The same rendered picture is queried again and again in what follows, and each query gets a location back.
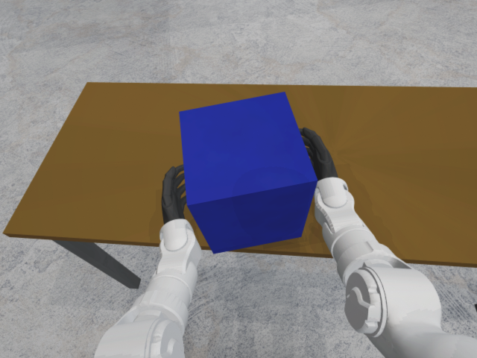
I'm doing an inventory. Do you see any table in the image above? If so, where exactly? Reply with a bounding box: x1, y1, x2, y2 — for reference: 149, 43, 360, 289
3, 82, 477, 312

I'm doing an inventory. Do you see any right robot forearm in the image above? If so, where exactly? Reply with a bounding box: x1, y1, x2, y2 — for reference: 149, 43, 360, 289
314, 178, 442, 322

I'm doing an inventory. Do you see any left robot hand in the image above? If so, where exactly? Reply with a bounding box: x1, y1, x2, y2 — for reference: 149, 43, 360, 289
162, 165, 186, 224

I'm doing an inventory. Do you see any carton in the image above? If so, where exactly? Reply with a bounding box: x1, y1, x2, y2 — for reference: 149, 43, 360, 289
179, 92, 318, 254

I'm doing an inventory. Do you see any robot right upper arm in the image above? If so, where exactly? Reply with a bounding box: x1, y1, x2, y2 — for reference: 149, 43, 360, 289
344, 266, 477, 358

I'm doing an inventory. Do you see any robot left upper arm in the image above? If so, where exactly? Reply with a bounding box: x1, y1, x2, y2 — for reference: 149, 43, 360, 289
95, 317, 185, 358

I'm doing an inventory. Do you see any right robot hand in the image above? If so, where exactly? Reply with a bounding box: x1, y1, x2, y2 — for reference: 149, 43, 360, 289
299, 128, 338, 181

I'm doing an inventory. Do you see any left robot forearm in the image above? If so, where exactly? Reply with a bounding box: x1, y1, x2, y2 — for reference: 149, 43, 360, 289
94, 219, 202, 358

